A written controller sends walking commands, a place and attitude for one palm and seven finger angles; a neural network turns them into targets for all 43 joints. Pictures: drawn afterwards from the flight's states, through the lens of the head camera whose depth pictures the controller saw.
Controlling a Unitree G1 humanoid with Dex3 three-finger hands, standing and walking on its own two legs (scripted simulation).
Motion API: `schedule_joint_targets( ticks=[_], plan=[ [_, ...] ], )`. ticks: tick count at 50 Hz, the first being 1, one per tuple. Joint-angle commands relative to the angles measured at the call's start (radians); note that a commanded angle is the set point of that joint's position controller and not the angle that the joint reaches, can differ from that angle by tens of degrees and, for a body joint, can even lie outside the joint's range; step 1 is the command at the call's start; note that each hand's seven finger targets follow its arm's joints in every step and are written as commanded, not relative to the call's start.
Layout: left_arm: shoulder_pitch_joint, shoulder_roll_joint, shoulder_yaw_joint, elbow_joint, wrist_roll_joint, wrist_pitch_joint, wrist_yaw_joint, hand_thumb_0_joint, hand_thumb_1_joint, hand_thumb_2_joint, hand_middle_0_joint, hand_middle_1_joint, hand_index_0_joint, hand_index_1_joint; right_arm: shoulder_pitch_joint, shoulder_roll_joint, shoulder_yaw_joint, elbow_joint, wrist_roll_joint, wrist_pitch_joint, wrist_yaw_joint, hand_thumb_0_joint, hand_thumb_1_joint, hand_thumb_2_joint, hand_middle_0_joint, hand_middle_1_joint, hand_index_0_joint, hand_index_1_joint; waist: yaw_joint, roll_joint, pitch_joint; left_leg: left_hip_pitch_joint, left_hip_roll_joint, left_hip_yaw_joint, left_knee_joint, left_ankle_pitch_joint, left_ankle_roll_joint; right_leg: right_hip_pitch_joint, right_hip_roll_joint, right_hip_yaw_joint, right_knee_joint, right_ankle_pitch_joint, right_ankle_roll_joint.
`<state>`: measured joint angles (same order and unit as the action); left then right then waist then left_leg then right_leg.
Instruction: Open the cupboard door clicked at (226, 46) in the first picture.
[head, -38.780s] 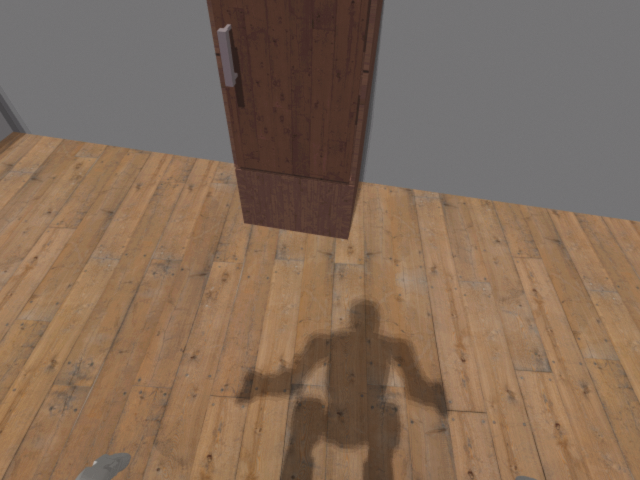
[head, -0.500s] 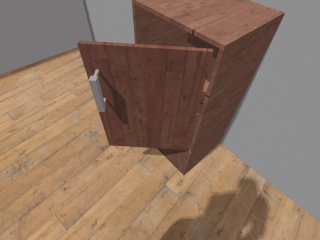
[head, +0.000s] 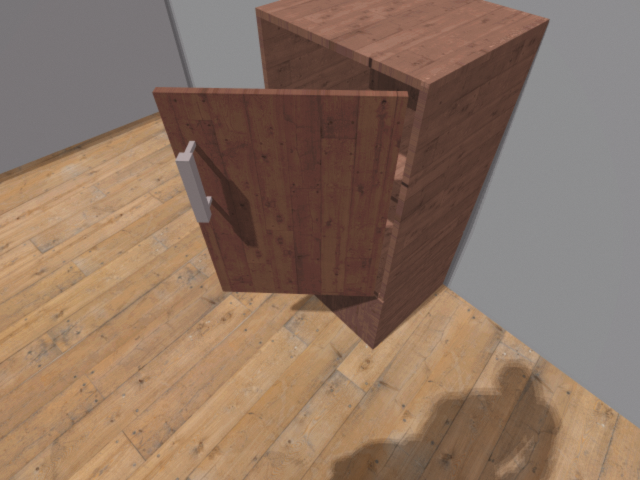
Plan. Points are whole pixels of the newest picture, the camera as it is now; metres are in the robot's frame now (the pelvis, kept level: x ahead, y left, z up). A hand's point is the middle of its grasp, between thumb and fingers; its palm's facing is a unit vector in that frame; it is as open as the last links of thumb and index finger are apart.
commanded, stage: shuffle to correct the standing spot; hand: left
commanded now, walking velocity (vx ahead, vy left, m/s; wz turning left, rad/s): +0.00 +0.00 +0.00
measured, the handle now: (197, 182) +0.62 +0.28 -0.01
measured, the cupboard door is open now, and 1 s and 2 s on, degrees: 45 45 45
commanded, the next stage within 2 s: come to a stop and stand still in 0.42 s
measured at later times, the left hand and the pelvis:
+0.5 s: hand out of the picture +0.04 +0.20 -0.18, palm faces +0.03 -0.98 -0.20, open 7.4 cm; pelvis +0.05 +0.02 -0.01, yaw +0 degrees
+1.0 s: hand out of the picture +0.11 +0.21 -0.18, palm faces +0.07 -0.97 -0.22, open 7.3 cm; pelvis +0.08 +0.03 -0.01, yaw +1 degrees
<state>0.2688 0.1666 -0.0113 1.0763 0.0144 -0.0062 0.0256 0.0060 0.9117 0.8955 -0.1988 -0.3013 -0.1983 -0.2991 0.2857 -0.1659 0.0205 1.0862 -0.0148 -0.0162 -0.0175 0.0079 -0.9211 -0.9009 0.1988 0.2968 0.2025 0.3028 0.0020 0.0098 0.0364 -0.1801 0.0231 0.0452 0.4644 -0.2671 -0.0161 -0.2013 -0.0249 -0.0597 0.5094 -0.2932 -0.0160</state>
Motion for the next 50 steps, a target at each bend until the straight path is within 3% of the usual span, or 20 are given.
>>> schedule_joint_targets(
  ticks=[1,6,12,14,16,19,22,25,27,28,29,30,31,35,40,41,42,43,46,50],
  plan=[
    [0.047,0.121,0.025,-0.027,-0.003,-0.018,0.004,0.000,0.900,0.900,-0.200,-0.300,-0.200,-0.300,0.044,-0.087,-0.021,-0.028,0.000,-0.016,-0.010,0.000,-0.900,-0.900,0.200,0.300,0.200,0.300,0.003,-0.012,0.015,-0.033,0.065,-0.064,-0.080,0.098,0.044,-0.012,-0.080,0.103,-0.120,0.071,-0.027],
    [0.073,0.126,0.033,-0.017,0.004,-0.019,0.002,0.000,0.900,0.900,-0.200,-0.300,-0.200,-0.300,0.060,-0.080,-0.021,-0.014,-0.001,-0.010,-0.007,0.000,-0.900,-0.900,0.200,0.300,0.200,0.300,0.014,-0.040,0.013,-0.068,0.042,-0.031,-0.029,-0.003,0.040,0.013,-0.100,0.129,-0.127,-0.023,-0.046],
    [0.112,0.164,0.065,-0.029,0.010,-0.015,0.004,0.000,0.900,0.900,-0.200,-0.300,-0.200,-0.300,0.061,-0.055,-0.030,-0.035,-0.008,0.001,0.004,0.000,-0.900,-0.900,0.200,0.300,0.200,0.300,0.023,-0.142,0.114,-0.192,0.011,0.025,0.158,-0.112,0.031,-0.040,-0.239,0.297,-0.263,-0.210,-0.133],
    [0.100,0.160,0.070,-0.039,0.013,-0.017,0.004,0.000,0.900,0.900,-0.200,-0.300,-0.200,-0.300,0.087,-0.047,-0.028,-0.033,-0.007,-0.006,0.005,0.000,-0.900,-0.900,0.200,0.300,0.200,0.300,0.010,-0.118,0.103,-0.135,0.012,0.024,0.102,-0.085,0.033,-0.062,-0.230,0.250,-0.210,-0.115,-0.132],
    [0.079,0.134,0.070,-0.049,0.014,-0.013,0.001,0.000,0.900,0.900,-0.200,-0.300,-0.200,-0.300,0.147,-0.055,-0.031,-0.014,-0.006,-0.014,0.004,0.000,-0.900,-0.900,0.200,0.300,0.200,0.300,-0.011,-0.049,0.078,-0.036,0.024,0.010,0.020,-0.005,0.046,-0.096,-0.149,0.135,-0.096,-0.078,-0.097],
    [0.032,0.053,0.055,-0.077,0.017,-0.010,-0.003,0.000,0.900,0.900,-0.200,-0.300,-0.200,-0.300,0.245,-0.142,-0.046,0.010,-0.012,-0.022,-0.010,0.000,-0.900,-0.900,0.200,0.300,0.200,0.300,-0.037,0.267,0.057,0.098,0.222,-0.251,-0.117,0.286,0.182,-0.265,0.024,-0.077,0.259,-0.231,-0.025],
    [-0.047,0.049,0.053,-0.107,0.012,-0.021,-0.004,0.000,0.900,0.900,-0.200,-0.300,-0.200,-0.300,0.254,-0.119,-0.039,-0.003,-0.015,-0.030,-0.020,0.000,-0.900,-0.900,0.200,0.300,0.200,0.300,-0.048,0.165,0.058,0.175,0.271,-0.278,-0.080,0.618,0.277,-0.390,-0.020,-0.015,0.430,-0.359,-0.039],
    [0.000,0.015,0.053,-0.088,0.007,-0.020,-0.018,0.000,0.900,0.900,-0.200,-0.300,-0.200,-0.300,0.153,-0.129,-0.040,-0.038,-0.015,-0.027,-0.019,0.000,-0.900,-0.900,0.200,0.300,0.200,0.300,0.006,0.135,0.013,0.045,0.194,-0.148,-0.064,0.509,0.227,-0.181,-0.013,-0.056,0.274,-0.207,-0.034],
    [0.112,0.024,0.061,-0.052,0.012,-0.026,-0.018,0.000,0.900,0.900,-0.200,-0.300,-0.200,-0.300,0.097,-0.122,-0.042,-0.051,-0.003,-0.028,-0.019,0.000,-0.900,-0.900,0.200,0.300,0.200,0.300,0.070,0.053,-0.021,-0.080,0.133,-0.079,0.045,0.391,0.159,0.052,-0.011,-0.062,0.043,0.055,-0.027],
    [0.193,0.080,0.070,-0.025,0.013,-0.038,-0.010,0.000,0.900,0.900,-0.200,-0.300,-0.200,-0.300,0.097,-0.097,-0.041,-0.056,0.008,-0.034,-0.017,0.000,-0.900,-0.900,0.200,0.300,0.200,0.300,0.100,-0.087,-0.070,-0.182,0.082,-0.032,0.166,0.265,0.107,0.217,-0.123,0.090,-0.016,0.197,-0.052],
    [0.264,0.158,0.087,-0.006,0.014,-0.044,0.003,0.000,0.900,0.900,-0.200,-0.300,-0.200,-0.300,0.080,-0.059,-0.034,-0.086,0.013,-0.036,-0.014,0.000,-0.900,-0.900,0.200,0.300,0.200,0.300,0.108,-0.314,-0.084,-0.337,-0.015,0.037,0.342,-0.060,0.050,0.307,-0.356,0.386,-0.102,0.498,-0.147],
    [0.270,0.169,0.079,-0.003,0.002,-0.044,0.007,0.000,0.900,0.900,-0.200,-0.300,-0.200,-0.300,0.047,-0.066,-0.040,-0.095,0.007,-0.026,-0.020,0.000,-0.900,-0.900,0.200,0.300,0.200,0.300,0.098,-0.246,-0.072,-0.336,-0.014,-0.012,0.499,-0.347,0.024,0.246,-0.454,0.428,-0.133,0.781,-0.250],
    [0.215,0.149,0.074,-0.016,0.005,-0.042,0.016,0.000,0.900,0.900,-0.200,-0.300,-0.200,-0.300,0.055,-0.042,-0.041,-0.088,0.007,-0.016,-0.025,0.000,-0.900,-0.900,0.200,0.300,0.200,0.300,0.068,-0.143,-0.054,-0.325,0.010,-0.053,0.526,-0.351,0.016,0.204,-0.437,0.362,-0.107,0.867,-0.278],
    [0.053,0.113,0.062,-0.070,0.017,-0.025,0.021,0.000,0.900,0.900,-0.200,-0.300,-0.200,-0.300,0.037,-0.001,-0.045,-0.062,0.011,0.014,-0.005,0.000,-0.900,-0.900,0.200,0.300,0.200,0.300,0.011,-0.203,0.019,-0.231,0.017,-0.002,0.391,-0.215,0.001,0.016,-0.268,0.105,-0.093,0.766,-0.181],
    [0.024,0.142,0.074,-0.092,0.004,0.003,0.019,0.000,0.900,0.900,-0.200,-0.300,-0.200,-0.300,0.094,-0.013,-0.054,-0.032,0.004,0.013,-0.005,0.000,-0.900,-0.900,0.200,0.300,0.200,0.300,-0.020,-0.118,-0.035,0.038,0.002,0.054,0.011,0.192,-0.005,-0.077,-0.170,0.043,0.043,0.459,-0.081],
    [0.034,0.118,0.072,-0.105,0.006,0.009,0.018,0.000,0.900,0.900,-0.200,-0.300,-0.200,-0.300,0.109,-0.049,-0.064,-0.037,0.000,0.005,-0.007,0.000,-0.900,-0.900,0.200,0.300,0.200,0.300,-0.017,-0.017,-0.063,0.093,0.079,-0.013,-0.003,0.422,0.024,-0.100,-0.124,0.012,0.111,0.310,-0.041],
    [0.053,0.090,0.069,-0.113,-0.004,0.017,0.019,0.000,0.900,0.900,-0.200,-0.300,-0.200,-0.300,0.085,-0.114,-0.067,-0.060,-0.005,0.002,-0.011,0.000,-0.900,-0.900,0.200,0.300,0.200,0.300,0.003,0.132,-0.075,0.068,0.219,-0.157,-0.029,0.688,0.104,-0.122,-0.059,-0.028,0.158,0.085,0.008],
    [0.054,0.071,0.062,-0.116,-0.002,0.021,0.023,0.000,0.900,0.900,-0.200,-0.300,-0.200,-0.300,0.065,-0.141,-0.070,-0.078,-0.008,0.005,-0.014,0.000,-0.900,-0.900,0.200,0.300,0.200,0.300,0.003,0.194,-0.067,0.003,0.287,-0.198,-0.070,0.781,0.175,-0.088,-0.025,-0.025,0.239,-0.197,0.011],
    [0.036,0.061,0.057,-0.106,-0.001,0.033,0.018,0.000,0.900,0.900,-0.200,-0.300,-0.200,-0.300,-0.025,-0.122,-0.062,-0.099,-0.011,0.001,-0.028,0.000,-0.900,-0.900,0.200,0.300,0.200,0.300,0.015,0.242,-0.012,-0.049,0.284,-0.207,-0.105,0.732,0.215,-0.118,-0.033,0.027,0.313,-0.287,0.002],
    [0.111,0.057,0.058,-0.073,0.004,0.020,0.007,0.000,0.900,0.900,-0.200,-0.300,-0.200,-0.300,-0.070,-0.147,-0.075,-0.125,-0.006,0.015,-0.027,0.000,-0.900,-0.900,0.200,0.300,0.200,0.300,0.037,0.110,-0.101,-0.027,0.205,-0.122,-0.001,0.528,0.151,-0.011,-0.016,0.015,0.041,0.010,0.011]
  ],
)
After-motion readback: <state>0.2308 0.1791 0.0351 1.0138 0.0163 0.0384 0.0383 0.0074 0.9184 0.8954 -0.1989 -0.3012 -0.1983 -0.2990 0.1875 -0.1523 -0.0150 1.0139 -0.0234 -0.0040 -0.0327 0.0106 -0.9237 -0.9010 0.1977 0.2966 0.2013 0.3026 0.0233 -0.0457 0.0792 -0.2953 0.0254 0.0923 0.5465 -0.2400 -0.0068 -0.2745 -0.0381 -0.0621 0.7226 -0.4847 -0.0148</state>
